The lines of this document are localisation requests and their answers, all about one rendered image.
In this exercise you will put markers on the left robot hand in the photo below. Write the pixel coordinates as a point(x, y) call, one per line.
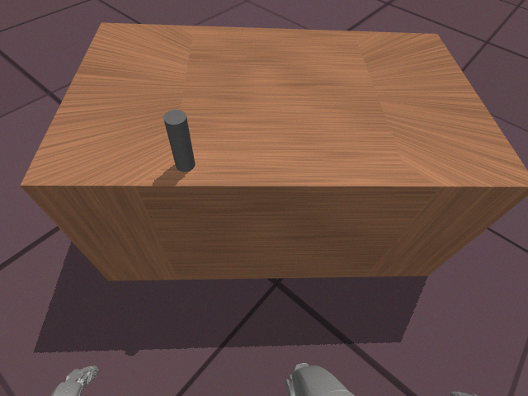
point(76, 382)

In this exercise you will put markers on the can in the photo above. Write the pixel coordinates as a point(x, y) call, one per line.
point(180, 140)

